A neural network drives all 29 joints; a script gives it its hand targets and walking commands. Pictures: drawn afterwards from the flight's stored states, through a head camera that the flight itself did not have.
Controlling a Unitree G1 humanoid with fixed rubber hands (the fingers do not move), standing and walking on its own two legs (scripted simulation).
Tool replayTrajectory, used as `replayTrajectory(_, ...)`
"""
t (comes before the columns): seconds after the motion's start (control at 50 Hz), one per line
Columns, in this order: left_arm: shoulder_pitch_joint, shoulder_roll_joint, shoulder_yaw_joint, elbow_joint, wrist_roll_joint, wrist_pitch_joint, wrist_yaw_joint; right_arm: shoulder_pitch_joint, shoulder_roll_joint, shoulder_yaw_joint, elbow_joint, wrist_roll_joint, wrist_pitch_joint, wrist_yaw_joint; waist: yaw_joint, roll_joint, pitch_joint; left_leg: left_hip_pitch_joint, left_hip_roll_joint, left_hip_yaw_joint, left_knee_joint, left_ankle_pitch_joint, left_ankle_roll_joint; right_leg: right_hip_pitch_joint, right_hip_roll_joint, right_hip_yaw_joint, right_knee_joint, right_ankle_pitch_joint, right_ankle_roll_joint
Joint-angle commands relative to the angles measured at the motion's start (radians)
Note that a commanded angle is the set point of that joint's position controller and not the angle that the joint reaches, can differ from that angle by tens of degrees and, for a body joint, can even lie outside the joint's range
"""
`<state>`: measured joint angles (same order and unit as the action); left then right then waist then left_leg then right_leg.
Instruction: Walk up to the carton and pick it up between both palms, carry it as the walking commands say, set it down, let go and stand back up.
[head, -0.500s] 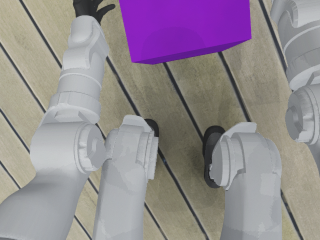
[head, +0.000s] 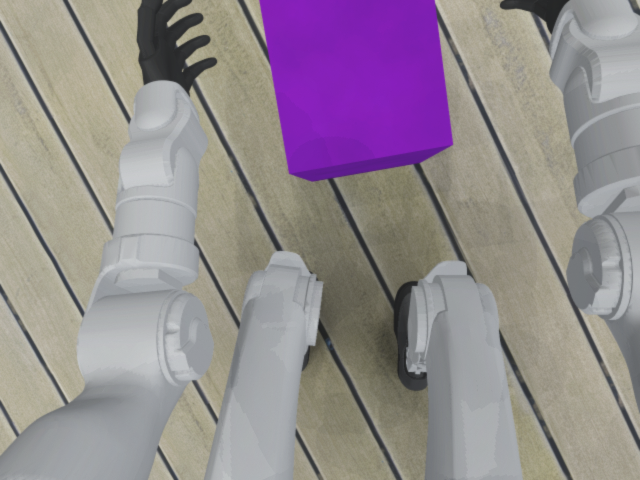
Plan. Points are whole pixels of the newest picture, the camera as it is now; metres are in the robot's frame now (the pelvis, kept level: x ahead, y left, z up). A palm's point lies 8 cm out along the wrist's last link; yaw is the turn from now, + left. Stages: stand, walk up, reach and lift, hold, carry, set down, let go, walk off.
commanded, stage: set down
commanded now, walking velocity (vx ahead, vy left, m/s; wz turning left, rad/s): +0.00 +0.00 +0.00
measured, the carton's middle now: (356, 97) +0.54 +0.01 -0.33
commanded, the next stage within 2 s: let go in 0.80 s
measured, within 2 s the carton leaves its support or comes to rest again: neither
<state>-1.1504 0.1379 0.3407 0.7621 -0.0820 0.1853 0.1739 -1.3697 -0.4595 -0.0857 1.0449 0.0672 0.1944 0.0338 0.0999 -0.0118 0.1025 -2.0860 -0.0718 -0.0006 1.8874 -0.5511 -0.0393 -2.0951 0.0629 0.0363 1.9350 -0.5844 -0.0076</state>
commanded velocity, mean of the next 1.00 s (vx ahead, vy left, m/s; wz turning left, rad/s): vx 0.00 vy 0.00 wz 0.00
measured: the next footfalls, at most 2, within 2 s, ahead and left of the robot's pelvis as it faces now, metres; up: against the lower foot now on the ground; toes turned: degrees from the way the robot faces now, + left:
none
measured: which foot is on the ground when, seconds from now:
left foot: down 0.00-1.00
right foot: down 0.00-1.00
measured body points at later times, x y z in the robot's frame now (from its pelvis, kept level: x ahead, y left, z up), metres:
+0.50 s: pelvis +0.02 -0.01 +0.13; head +0.32 -0.02 +0.47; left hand +0.51 +0.21 +0.05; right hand +0.59 -0.19 +0.04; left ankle +0.11 +0.12 -0.42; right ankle +0.09 -0.11 -0.42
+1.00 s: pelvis +0.05 +0.00 +0.22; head +0.30 -0.02 +0.59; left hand +0.47 +0.20 +0.12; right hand +0.53 -0.21 +0.12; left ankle +0.11 +0.12 -0.42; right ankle +0.09 -0.11 -0.42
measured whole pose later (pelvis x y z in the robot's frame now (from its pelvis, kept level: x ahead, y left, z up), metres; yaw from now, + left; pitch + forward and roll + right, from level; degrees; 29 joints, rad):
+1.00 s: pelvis +0.05 +0.00 +0.22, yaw -2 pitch +38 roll +1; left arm -0.71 0.08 0.29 0.65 0.10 0.15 0.06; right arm -0.92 -0.31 -0.22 0.92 -0.14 0.13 0.04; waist 0.10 0.00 -0.09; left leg -1.36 -0.05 -0.05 1.02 -0.33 -0.02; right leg -1.36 0.07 0.06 1.05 -0.35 -0.01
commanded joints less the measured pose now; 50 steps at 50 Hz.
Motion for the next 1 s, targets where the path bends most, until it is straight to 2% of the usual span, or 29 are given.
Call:
replayTrajectory(0.0, -0.180, 0.073, 0.008, -0.129, 0.008, -0.014, -0.006, -0.262, -0.094, 0.007, -0.099, -0.006, -0.013, 0.018, 0.037, -0.106, -1.103, 0.554, -0.021, 0.062, -0.195, 0.325, -0.026, 0.618, 0.022, -0.011, -0.220, 0.292, 0.001)
replayTrajectory(0.06, -0.140, 0.095, -0.012, -0.194, -0.025, -0.005, -0.011, -0.248, -0.113, 0.017, -0.184, 0.022, 0.002, 0.008, 0.032, -0.151, -1.280, 0.625, -0.027, 0.074, -0.242, 0.394, -0.027, 0.793, 0.015, -0.012, -0.267, 0.430, 0.012)
replayTrajectory(0.16, -0.101, 0.110, 0.024, -0.162, 0.009, 0.006, -0.026, -0.208, -0.106, -0.028, -0.151, -0.034, 0.010, 0.015, 0.044, -0.150, -1.135, 0.589, -0.026, 0.073, -0.346, 0.354, -0.026, 0.790, 0.022, -0.005, -0.372, 0.387, 0.015)
replayTrajectory(0.3, -0.080, 0.100, 0.017, -0.199, 0.011, 0.016, -0.043, -0.203, -0.095, -0.026, -0.177, -0.044, 0.019, 0.021, 0.052, -0.165, -1.186, 0.660, -0.027, 0.083, -0.477, 0.382, -0.033, 0.971, 0.027, -0.002, -0.493, 0.457, 0.020)
replayTrajectory(0.68, 0.077, 0.036, 0.013, -0.172, 0.127, -0.024, -0.072, -0.054, -0.046, -0.099, -0.103, -0.163, -0.035, 0.040, 0.039, -0.121, -1.088, 0.920, -0.014, 0.058, -0.790, 0.473, -0.041, 1.220, 0.024, -0.002, -0.804, 0.570, 0.032)
replayTrajectory(0.84, 0.199, 0.026, -0.015, -0.192, 0.166, -0.044, -0.087, 0.105, 0.005, -0.130, -0.149, -0.194, -0.064, 0.020, 0.019, -0.094, -1.072, 1.050, -0.004, 0.040, -0.878, 0.525, -0.031, 1.292, 0.013, 0.000, -0.896, 0.646, 0.021)
replayTrajectory(0.98, 0.367, 0.041, -0.048, -0.232, 0.189, -0.061, -0.126, 0.325, 0.054, -0.149, -0.262, -0.216, -0.087, -0.003, -0.005, -0.070, -1.038, 1.154, 0.007, 0.014, -0.935, 0.570, -0.018, 1.338, 0.001, 0.003, -0.953, 0.718, 0.017)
